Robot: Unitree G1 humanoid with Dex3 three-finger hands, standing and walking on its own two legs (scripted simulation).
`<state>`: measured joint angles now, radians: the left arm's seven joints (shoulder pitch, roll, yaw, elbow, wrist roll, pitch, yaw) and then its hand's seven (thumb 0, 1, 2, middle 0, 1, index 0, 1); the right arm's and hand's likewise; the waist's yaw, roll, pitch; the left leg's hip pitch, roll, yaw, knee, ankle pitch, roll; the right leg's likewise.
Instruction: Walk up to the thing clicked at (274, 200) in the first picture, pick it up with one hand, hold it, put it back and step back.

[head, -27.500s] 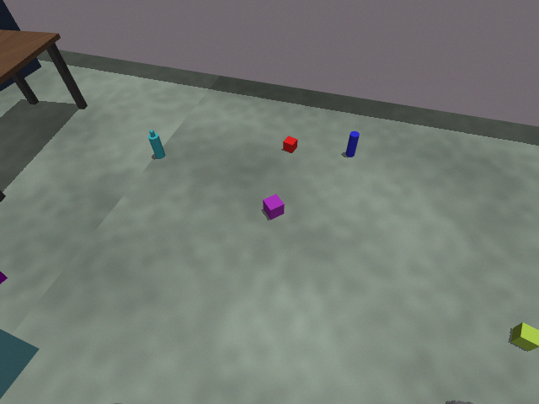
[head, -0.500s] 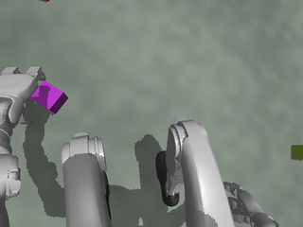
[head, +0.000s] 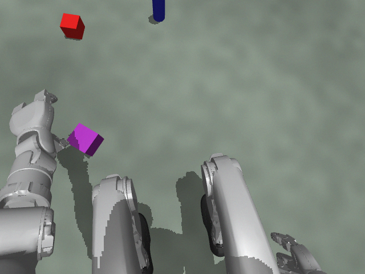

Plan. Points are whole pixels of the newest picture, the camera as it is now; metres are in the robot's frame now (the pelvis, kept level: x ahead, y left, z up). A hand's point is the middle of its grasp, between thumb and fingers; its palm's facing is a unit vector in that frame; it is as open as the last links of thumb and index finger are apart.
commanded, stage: home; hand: left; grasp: from above
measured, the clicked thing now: (85, 140) +0.47 +0.27 -0.36
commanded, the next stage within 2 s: none
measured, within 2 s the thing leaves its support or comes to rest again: neither
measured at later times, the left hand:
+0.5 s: hand (20, 214) +0.27 +0.21 +0.09, palm faces -0.04 -0.91 -0.41, open 7.8 cm
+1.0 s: hand out of the picture +0.22 +0.20 +0.27, palm faces +0.15 -0.96 -0.22, open 7.4 cm
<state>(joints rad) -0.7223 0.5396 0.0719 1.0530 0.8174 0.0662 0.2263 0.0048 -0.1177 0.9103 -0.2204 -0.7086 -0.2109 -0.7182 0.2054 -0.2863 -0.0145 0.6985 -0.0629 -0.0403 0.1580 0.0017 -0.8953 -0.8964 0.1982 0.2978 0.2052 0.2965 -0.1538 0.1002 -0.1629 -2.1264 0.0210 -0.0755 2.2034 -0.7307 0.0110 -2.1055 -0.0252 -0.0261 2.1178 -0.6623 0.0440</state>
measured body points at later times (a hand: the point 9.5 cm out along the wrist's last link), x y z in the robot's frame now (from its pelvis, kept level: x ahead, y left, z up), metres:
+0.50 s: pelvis +0.01 -0.01 +0.18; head +0.13 +0.01 +0.62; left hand +0.27 +0.25 +0.11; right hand +0.24 -0.24 +0.09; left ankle +0.06 +0.12 -0.36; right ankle +0.09 -0.14 -0.36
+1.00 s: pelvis +0.07 +0.01 +0.31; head +0.09 +0.01 +0.76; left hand +0.21 +0.25 +0.29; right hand +0.23 -0.23 +0.24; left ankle +0.06 +0.12 -0.36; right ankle +0.09 -0.14 -0.36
